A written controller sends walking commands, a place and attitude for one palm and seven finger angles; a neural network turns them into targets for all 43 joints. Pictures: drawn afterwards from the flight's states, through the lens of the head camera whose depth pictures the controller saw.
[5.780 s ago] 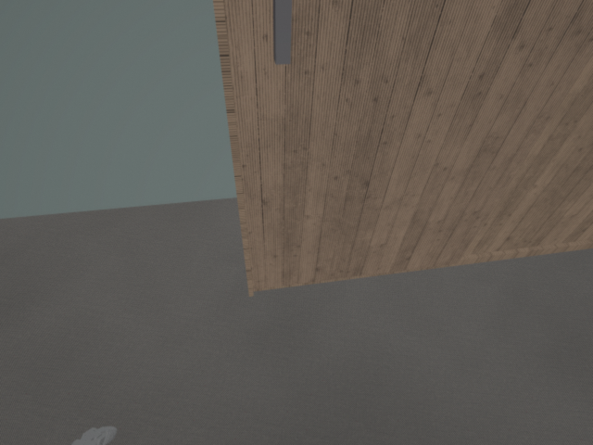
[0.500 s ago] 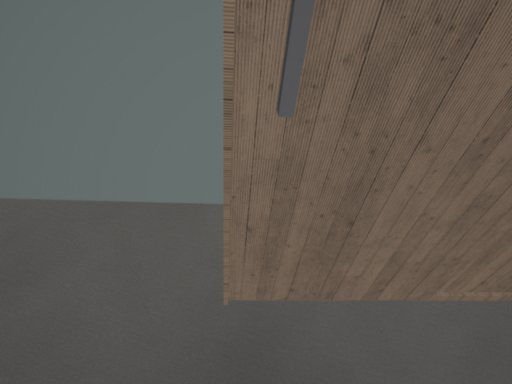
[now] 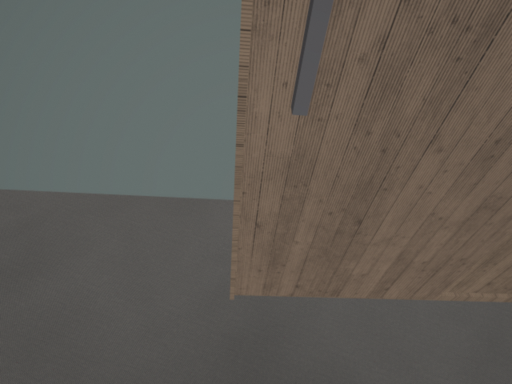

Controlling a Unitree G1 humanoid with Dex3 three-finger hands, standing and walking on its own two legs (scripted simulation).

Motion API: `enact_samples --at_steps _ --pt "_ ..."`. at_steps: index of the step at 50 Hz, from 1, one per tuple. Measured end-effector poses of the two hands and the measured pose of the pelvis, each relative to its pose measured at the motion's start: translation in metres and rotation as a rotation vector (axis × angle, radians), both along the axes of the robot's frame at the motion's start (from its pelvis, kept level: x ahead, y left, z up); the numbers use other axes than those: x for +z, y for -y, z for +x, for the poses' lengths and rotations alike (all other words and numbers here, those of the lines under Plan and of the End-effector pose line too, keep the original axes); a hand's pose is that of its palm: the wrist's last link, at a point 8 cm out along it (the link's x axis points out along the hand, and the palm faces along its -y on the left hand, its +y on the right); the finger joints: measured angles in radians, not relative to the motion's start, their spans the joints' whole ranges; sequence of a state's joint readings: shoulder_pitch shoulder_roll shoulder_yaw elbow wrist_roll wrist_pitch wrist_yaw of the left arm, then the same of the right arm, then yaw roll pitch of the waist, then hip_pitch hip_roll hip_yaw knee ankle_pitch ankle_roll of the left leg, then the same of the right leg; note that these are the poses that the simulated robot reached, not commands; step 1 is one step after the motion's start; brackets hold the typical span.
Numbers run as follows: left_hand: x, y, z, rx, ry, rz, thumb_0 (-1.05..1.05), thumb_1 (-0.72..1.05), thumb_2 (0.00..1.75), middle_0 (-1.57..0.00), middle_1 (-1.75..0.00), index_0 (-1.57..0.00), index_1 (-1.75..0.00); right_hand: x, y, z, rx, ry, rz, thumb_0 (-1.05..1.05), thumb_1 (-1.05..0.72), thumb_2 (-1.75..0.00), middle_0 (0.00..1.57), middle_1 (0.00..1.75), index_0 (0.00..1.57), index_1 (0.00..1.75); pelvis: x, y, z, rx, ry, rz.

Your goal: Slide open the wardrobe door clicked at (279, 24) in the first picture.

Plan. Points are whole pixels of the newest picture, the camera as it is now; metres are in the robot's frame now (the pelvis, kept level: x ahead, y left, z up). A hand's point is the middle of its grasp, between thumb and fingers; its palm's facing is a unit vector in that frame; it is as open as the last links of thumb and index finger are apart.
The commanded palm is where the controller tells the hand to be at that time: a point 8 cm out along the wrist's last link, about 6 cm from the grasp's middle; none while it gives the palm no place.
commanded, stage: look again from close up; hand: left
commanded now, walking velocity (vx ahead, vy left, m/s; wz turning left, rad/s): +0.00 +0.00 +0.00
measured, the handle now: (307, 53) +0.57 -0.02 +0.27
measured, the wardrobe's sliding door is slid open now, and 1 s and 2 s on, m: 0.00 0.00 0.00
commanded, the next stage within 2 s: none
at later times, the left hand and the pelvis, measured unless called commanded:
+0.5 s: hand out of the picture -0.05 +0.14 -0.18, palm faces +0.05 -0.99 -0.14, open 7.4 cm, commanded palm none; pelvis -0.01 -0.02 +0.00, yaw +0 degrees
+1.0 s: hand out of the picture -0.04 +0.13 -0.18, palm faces +0.06 -0.99 -0.14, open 7.4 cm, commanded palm none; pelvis +0.00 -0.02 +0.00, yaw +0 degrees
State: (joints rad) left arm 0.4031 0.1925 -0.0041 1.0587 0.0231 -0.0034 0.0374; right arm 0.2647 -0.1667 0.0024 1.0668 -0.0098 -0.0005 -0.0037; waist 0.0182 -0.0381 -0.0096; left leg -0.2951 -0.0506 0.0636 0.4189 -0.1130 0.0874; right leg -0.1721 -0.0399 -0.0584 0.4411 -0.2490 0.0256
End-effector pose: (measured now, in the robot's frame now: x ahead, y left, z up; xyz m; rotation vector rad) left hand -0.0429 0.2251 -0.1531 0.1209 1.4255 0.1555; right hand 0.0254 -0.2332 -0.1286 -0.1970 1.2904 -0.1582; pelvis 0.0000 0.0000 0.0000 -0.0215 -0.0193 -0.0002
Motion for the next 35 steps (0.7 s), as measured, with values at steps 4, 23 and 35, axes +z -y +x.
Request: enact_samples --at_steps 4,23,35 --pt "0.001 0.004 -0.005 0.005 -0.007 -0.003 0.0 0.9 0.9 -0.2 -0.3 -0.2 -0.3 -0.001 0.0 -0.004 -0.002 -0.009 0.006 0.01 -0.91 -0.89 0.2 0.3 0.2 0.3 0.0 0.001 -0.002 0.001 -0.001 0.002" --pt "-0.001 0.033 -0.016 0.019 -0.017 -0.035 0.0 0.9 0.9 -0.2 -0.3 -0.2 -0.3 -0.007 0.003 -0.036 -0.035 -0.075 0.032 0.01 -0.91 -0.89 0.2 0.3 0.2 0.3 0.001 0.015 -0.007 0.004 -0.002 0.002" --pt "-0.002 0.045 -0.011 0.022 -0.015 -0.05 0.0 0.9 0.9 -0.2 -0.3 -0.2 -0.3 -0.01 -0.004 -0.049 -0.054 -0.116 0.054 0.01 -0.91 -0.89 0.2 0.3 0.2 0.3 0.0 0.02 -0.004 0.003 -0.007 0.0"
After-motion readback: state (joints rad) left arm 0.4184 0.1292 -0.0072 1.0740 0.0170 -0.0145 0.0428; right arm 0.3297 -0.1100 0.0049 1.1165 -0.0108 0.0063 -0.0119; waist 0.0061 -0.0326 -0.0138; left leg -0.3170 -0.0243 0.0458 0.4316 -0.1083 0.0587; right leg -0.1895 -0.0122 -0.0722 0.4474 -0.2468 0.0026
